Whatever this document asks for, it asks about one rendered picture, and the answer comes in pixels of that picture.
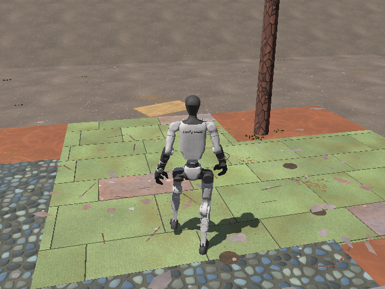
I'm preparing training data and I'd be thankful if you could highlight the right robot upper arm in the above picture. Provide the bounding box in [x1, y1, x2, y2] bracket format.
[205, 122, 222, 154]

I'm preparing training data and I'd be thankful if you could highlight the robot right hand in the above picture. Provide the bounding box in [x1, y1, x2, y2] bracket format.
[214, 164, 227, 176]

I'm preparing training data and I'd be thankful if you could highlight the robot left hand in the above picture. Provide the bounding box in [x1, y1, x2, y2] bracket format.
[155, 171, 168, 185]

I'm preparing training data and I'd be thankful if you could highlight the robot right thigh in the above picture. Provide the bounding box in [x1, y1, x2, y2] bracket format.
[200, 169, 214, 217]

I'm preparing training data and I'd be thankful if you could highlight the humanoid robot head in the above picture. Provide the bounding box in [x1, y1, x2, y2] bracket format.
[182, 95, 203, 125]

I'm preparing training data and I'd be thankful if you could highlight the right robot forearm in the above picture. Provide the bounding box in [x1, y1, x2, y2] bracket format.
[216, 145, 226, 166]

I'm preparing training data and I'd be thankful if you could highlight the left robot forearm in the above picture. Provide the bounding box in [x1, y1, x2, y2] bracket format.
[156, 147, 170, 173]

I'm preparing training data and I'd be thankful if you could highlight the left robot upper arm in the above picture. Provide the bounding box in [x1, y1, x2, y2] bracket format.
[164, 122, 180, 156]

